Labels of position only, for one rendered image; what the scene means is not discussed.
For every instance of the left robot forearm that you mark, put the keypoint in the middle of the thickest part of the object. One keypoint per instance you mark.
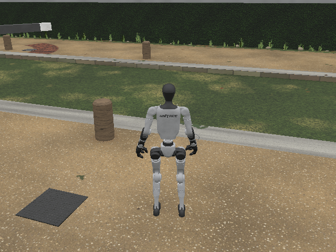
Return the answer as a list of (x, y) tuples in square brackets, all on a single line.
[(142, 139)]

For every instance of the robot left hand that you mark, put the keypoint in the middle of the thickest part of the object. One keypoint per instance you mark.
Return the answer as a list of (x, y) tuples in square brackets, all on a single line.
[(140, 150)]

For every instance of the robot right hand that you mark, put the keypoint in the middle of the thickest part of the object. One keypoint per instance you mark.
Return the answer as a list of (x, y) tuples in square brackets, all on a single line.
[(189, 147)]

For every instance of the robot left thigh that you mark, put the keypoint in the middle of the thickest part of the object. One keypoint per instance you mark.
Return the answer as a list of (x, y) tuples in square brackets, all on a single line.
[(155, 154)]

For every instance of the left robot upper arm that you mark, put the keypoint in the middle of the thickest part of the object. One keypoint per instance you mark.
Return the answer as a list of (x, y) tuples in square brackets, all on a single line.
[(149, 119)]

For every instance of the right robot upper arm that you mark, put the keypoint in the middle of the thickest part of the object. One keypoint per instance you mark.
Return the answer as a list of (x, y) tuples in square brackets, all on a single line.
[(187, 120)]

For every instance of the robot left foot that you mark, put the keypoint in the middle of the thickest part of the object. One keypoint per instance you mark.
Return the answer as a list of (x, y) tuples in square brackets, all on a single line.
[(156, 211)]

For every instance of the right robot forearm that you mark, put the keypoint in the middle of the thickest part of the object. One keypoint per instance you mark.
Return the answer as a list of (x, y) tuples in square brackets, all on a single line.
[(192, 139)]

